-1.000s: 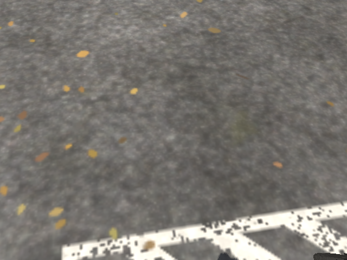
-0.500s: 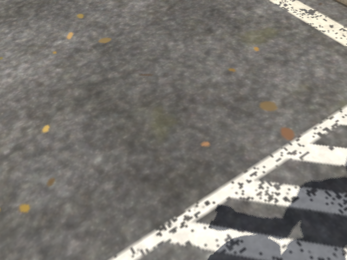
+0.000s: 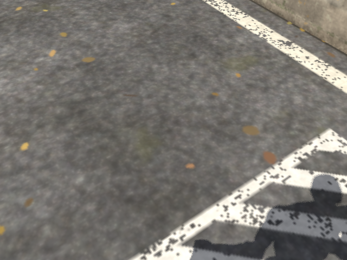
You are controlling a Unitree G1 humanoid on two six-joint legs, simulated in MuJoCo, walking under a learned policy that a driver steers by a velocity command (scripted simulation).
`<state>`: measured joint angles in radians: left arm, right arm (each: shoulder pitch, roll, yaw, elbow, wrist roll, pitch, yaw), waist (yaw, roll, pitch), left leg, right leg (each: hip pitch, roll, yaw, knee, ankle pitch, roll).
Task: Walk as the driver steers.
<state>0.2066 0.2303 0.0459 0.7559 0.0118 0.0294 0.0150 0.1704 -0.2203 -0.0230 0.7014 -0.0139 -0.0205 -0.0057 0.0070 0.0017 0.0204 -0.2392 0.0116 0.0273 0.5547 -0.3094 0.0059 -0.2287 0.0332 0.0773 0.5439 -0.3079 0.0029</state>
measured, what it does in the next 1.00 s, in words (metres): stands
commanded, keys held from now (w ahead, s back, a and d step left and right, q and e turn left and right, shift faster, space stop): shift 0.92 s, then w+shift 0.08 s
